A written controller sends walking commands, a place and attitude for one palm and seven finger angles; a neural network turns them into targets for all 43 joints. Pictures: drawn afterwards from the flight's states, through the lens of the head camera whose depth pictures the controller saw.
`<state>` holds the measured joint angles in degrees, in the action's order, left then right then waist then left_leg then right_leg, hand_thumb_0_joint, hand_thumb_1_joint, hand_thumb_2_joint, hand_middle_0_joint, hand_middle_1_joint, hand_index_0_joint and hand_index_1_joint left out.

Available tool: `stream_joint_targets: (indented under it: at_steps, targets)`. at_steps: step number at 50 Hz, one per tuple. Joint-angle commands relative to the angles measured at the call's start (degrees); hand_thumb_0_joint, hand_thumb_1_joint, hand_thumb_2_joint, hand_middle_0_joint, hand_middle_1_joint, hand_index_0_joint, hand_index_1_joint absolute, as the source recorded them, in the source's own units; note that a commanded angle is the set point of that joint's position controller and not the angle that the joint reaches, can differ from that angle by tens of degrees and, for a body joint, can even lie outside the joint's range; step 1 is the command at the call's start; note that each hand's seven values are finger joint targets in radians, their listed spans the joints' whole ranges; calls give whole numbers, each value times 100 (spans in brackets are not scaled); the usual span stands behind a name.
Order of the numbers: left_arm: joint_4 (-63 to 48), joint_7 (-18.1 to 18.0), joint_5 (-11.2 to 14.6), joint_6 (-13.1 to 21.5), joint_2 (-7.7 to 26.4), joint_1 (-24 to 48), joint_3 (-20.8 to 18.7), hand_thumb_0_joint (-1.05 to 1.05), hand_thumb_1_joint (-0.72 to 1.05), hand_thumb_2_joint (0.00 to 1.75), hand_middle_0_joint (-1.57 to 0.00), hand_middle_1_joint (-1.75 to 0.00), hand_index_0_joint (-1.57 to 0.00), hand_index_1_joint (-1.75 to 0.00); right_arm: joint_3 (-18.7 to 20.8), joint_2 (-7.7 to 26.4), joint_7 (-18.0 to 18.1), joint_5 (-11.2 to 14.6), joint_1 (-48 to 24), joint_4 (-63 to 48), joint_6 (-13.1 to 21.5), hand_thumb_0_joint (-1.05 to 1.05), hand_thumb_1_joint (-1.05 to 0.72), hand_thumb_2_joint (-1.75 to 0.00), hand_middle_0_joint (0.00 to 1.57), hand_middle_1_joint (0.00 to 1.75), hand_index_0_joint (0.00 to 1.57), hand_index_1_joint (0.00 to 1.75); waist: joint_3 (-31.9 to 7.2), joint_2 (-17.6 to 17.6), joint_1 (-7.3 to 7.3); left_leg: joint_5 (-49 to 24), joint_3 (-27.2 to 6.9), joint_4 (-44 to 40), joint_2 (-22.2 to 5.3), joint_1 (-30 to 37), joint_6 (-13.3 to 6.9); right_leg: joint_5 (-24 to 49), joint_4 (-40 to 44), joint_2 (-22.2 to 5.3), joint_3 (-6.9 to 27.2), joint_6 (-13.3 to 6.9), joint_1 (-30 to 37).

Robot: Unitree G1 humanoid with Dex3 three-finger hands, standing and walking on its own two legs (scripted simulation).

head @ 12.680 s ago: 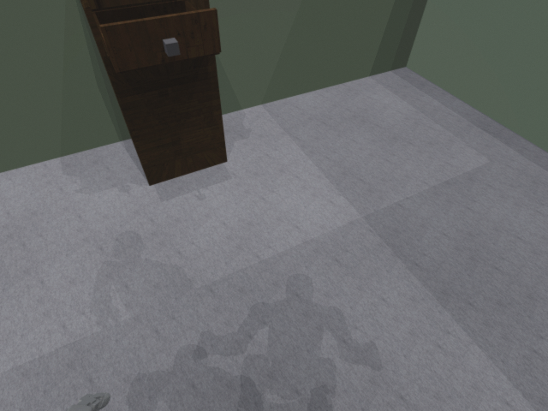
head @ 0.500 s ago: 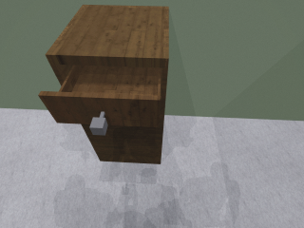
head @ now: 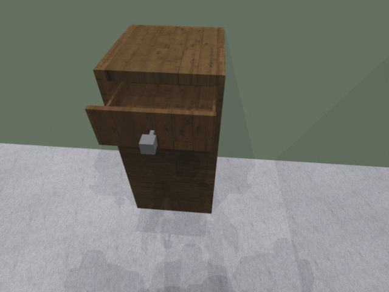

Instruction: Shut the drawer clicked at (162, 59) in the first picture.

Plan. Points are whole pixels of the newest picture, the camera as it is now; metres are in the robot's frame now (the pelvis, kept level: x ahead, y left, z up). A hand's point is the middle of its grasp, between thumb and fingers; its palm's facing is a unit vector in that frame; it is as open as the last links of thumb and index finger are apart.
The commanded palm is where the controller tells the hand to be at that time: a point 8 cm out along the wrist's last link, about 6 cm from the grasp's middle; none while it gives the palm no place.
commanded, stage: come to a stop and stand still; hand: left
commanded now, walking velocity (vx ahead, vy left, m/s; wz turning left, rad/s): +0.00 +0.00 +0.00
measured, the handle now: (149, 139) +0.54 +0.17 -0.01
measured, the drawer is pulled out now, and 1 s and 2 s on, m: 0.16 0.16 0.16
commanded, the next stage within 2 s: look again from close up in 1.02 s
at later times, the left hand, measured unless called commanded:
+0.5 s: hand out of the picture -0.16 +0.15 -0.18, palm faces +0.11 -0.98 -0.16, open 7.4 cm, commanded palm none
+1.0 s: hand out of the picture -0.18 +0.17 -0.17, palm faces +0.08 -0.98 -0.16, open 7.3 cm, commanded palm none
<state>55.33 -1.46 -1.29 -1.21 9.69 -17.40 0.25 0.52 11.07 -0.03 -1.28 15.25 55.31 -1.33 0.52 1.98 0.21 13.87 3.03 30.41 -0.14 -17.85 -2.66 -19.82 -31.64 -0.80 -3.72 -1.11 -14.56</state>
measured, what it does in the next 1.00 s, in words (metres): walks backwards: left foot, then right foot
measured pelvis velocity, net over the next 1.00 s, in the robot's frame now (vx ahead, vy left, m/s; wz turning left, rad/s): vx -0.17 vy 0.01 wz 0.03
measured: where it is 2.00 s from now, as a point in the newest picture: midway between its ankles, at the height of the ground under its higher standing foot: outside the picture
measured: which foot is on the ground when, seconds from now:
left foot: down 0.00-0.28, up 0.30-0.52, down 0.54-0.86, up 0.88-1.00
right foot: down 0.00-0.54, up 0.56-0.80, down 0.82-1.00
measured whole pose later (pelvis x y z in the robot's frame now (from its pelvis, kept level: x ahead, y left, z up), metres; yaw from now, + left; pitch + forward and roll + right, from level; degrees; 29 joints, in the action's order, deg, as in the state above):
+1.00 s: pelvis -0.17 +0.01 +0.00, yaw +2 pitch +0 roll -1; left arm 60.2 -1.0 -1.2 1.0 7.2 -20.3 -1.3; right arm 0.6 7.1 0.0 -1.0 22.9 61.9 -0.6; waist 0.1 0.5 0.5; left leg 25.1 3.2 46.7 -0.5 -22.0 -2.8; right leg -16.2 -26.4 1.4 -1.6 -2.4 -10.1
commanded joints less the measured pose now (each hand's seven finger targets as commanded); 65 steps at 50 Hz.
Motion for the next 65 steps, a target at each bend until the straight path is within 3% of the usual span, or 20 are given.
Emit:
stream_joint_targets:
  at_steps: [1, 11, 13, 15, 18, 22, 24, 27, 29, 32, 36, 39, 43, 44, 48, 53, 55, 56, 62, 65]
  targets:
    - [-172, -3, 20, 117, 592, -254, -155, 0, 90, 90, -20, -30, -20, -30, 95, 599, 58, -32, 224, -194, 76, 0, -90, -90, 20, 30, 20, 30, 339, -208, 29, 1765, -894, -1243, -508, -185, -129, -1130, 874, -167, 556, -94, -389]
    - [537, 29, -46, -103, 186, -1833, -241, 0, 90, 90, -20, -30, -20, -30, 220, 780, 85, -9, -636, -87, -47, 0, -90, -90, 20, 30, 20, 30, 174, 292, -645, 2810, -1042, -1899, -858, -2239, -321, -426, -1010, 273, 17, -76, 1406]
    - [531, -24, -67, -66, 303, -2002, -225, 0, 90, 90, -20, -30, -20, -30, 205, 533, 60, 15, -622, -130, -116, 0, -90, -90, 20, 30, 20, 30, 740, -460, -627, 2642, -590, -670, -161, -2094, -22, -1872, 732, -283, 1135, -321, 482]
    - [87, -112, -50, -5, 762, -619, -257, 0, 90, 90, -20, -30, -20, -30, 314, 254, 55, 19, -57, -47, -324, 0, -90, -90, 20, 30, 20, 30, 928, -1893, 28, 1070, -373, 3084, 297, -484, 197, -3968, 3203, -1915, 3447, -876, -2762]
    - [-325, -178, -43, 132, 680, 956, -284, 0, 90, 90, -20, -30, -20, -30, 359, 250, -12, -33, 1201, 357, -281, 0, -90, -90, 20, 30, 20, 30, 466, -1372, 853, 402, -358, 4436, 152, 462, 183, -2089, 2625, -1177, 1950, -594, -3409]
    - [105, -129, -120, 89, 714, -392, -314, 0, 90, 90, -20, -30, -20, -30, 194, -123, 18, 53, 770, 235, -17, 0, -90, -90, 20, 30, 20, 30, 404, -1044, 31, 1525, 277, 1158, 364, 308, 110, -1571, 2161, -764, 1571, -494, -1335]
    - [222, -150, -83, -28, 759, -630, -372, 0, 90, 90, -20, -30, -20, -30, 149, -157, 65, 34, 1258, 344, 4, 0, -90, -90, 20, 30, 20, 30, 324, -1129, 71, 1143, 394, -550, 434, 953, -17, -1717, 1741, -517, 1548, -245, -1121]
    - [115, -118, 77, -33, 34, -678, -270, 0, 90, 90, -20, -30, -20, -30, 216, 252, 223, -31, 1170, 293, 136, 0, -90, -90, 20, 30, 20, 30, 505, 954, -8, 204, -1170, -2006, -1138, 698, -354, -667, -1360, 439, 616, 135, -1331]
    - [67, -116, 0, -90, 230, -274, -314, 0, 90, 90, -20, -30, -20, -30, 74, 55, 297, -15, 553, 223, 207, 0, -90, -90, 20, 30, 20, 30, 601, 1336, -215, -783, -1501, -1748, -1499, -107, -581, -195, -2216, 87, 897, 92, -1374]
    - [95, 10, 24, -60, 145, -191, -284, 0, 90, 90, -20, -30, -20, -30, 16, 48, 264, -23, 33, 123, 265, 0, -90, -90, 20, 30, 20, 30, 1297, 514, -415, 281, -1323, -1933, -1322, -1211, -815, 84, -2409, -9, 717, 11, -765]
    - [31, 72, -19, 56, 74, 137, -205, 0, 90, 90, -20, -30, -20, -30, 76, 248, 256, -56, 924, 379, 252, 0, -90, -90, 20, 30, 20, 30, 1021, 299, 13, 1438, -1630, -1865, -1263, -265, -814, -485, -973, 104, 193, -63, -643]
    - [100, 83, -15, 132, 21, -133, -197, 0, 90, 90, -20, -30, -20, -30, 100, 266, 235, -48, 1190, 465, 222, 0, -90, -90, 20, 30, 20, 30, 794, -30, -41, 2203, -1671, -1585, -1182, -414, -691, -365, 256, 128, 246, -157, 181]
    - [467, 23, 34, 237, 574, -1026, -274, 0, 90, 90, -20, -30, -20, -30, 17, -123, 150, 19, 826, 235, 320, 0, -90, -90, 20, 30, 20, 30, 530, -1455, -278, 1196, 45, 832, 96, -1435, -52, -860, 1819, -1506, 2436, -995, 1209]
    - [439, 3, 54, 303, 590, -960, -293, 0, 90, 90, -20, -30, -20, -30, 53, 1, 121, -13, 633, 238, 277, 0, -90, -90, 20, 30, 20, 30, 448, -1652, -298, 1588, -74, 1464, -50, -1528, -29, -1072, 2057, -1566, 2705, -1167, 996]
    - [256, -16, 8, 339, 584, -456, -336, 0, 90, 90, -20, -30, -20, -30, 108, -53, 13, 8, 635, 233, 209, 0, -90, -90, 20, 30, 20, 30, 742, -794, -20, 1146, -163, 1904, -230, -1182, -17, -730, 2116, -1418, 2020, -1188, 78]
    - [332, 49, 7, 275, 460, -284, -289, 0, 90, 90, -20, -30, -20, -30, 22, -224, 86, 16, 1238, 460, 295, 0, -90, -90, 20, 30, 20, 30, 564, -364, 241, 111, 57, -171, -11, 1182, 173, -846, 1166, -679, 1089, -642, -1258]
    - [288, 89, 42, 232, 75, -493, -223, 0, 90, 90, -20, -30, -20, -30, 131, 418, 171, -34, 1619, 496, 375, 0, -90, -90, 20, 30, 20, 30, 273, 1419, 245, 642, -1863, -1430, -1424, 1325, -376, -976, -630, 143, 198, -233, -1573]
    - [196, 100, 17, 233, 110, -463, -219, 0, 90, 90, -20, -30, -20, -30, 201, 677, 210, -10, 1631, 380, 341, 0, -90, -90, 20, 30, 20, 30, 227, 1368, 247, 764, -2709, -1858, -2025, 1295, -875, -1324, -1453, 213, 26, -143, -1750]
    - [466, 106, 43, 239, -269, -277, -64, 0, 90, 90, -20, -30, -20, -30, 0, 283, 287, -15, 601, 315, 442, 0, -90, -90, 20, 30, 20, 30, 62, 285, -54, -2647, -1013, -1277, -1413, 632, -874, -527, -1246, -211, 228, -20, -611]
    - [570, 66, 47, 217, -175, -405, -62, 0, 90, 90, -20, -30, -20, -30, 14, 322, 278, 34, 518, 391, 383, 0, -90, -90, 20, 30, 20, 30, -31, 276, -143, -2002, -680, -1041, -1141, 410, -642, 367, -124, -142, 80, 75, 164]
